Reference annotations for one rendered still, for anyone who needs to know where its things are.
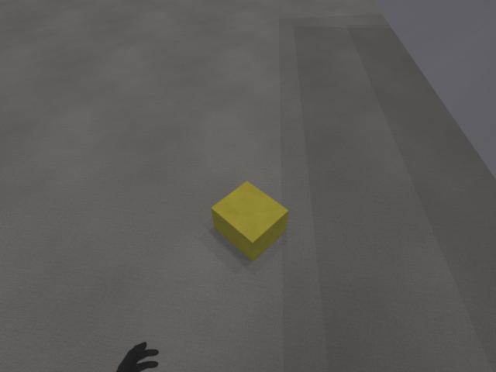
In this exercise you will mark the left robot hand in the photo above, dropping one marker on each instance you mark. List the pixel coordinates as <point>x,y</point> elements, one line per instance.
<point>137,353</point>

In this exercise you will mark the carton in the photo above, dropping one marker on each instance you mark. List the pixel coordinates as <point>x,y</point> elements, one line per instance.
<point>250,219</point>

